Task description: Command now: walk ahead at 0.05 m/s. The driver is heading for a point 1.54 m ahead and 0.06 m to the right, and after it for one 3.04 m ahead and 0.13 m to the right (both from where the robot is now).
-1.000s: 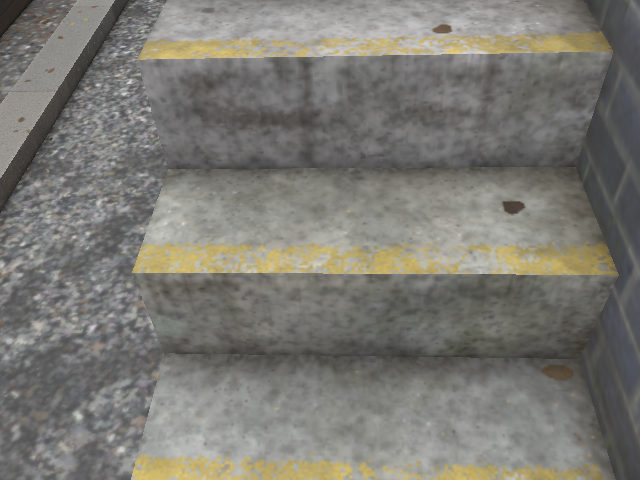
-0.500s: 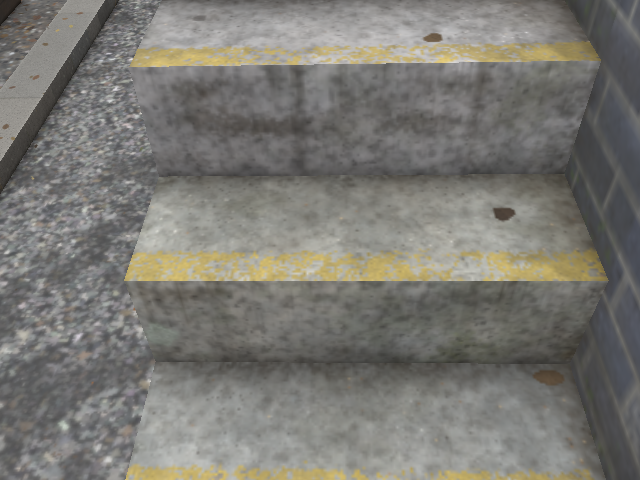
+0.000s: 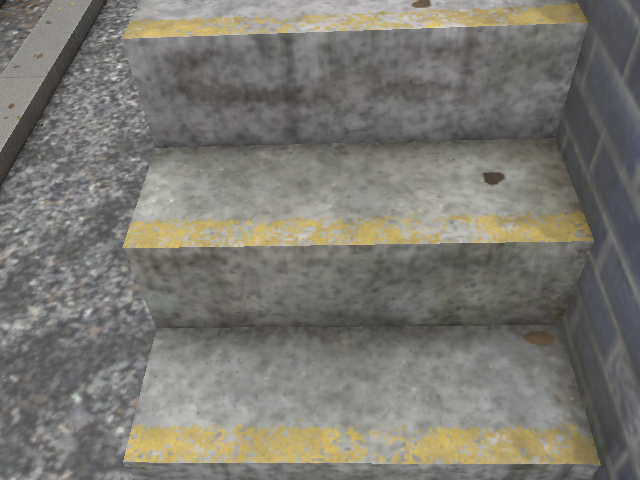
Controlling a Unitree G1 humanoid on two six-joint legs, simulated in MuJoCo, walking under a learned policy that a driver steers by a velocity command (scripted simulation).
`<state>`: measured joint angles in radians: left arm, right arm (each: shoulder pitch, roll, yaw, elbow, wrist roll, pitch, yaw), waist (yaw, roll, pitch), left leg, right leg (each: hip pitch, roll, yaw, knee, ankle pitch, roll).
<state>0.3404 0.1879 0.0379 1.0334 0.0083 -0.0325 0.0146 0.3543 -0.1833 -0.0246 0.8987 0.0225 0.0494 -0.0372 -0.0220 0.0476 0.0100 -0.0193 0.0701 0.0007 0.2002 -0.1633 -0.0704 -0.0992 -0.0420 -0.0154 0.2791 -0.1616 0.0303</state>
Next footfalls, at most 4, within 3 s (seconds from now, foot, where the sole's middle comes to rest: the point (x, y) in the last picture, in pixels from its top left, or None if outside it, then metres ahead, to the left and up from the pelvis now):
none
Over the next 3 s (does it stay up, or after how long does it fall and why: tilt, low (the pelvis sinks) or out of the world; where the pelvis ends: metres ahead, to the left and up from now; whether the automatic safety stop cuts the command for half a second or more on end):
stays up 0.04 0.02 -0.01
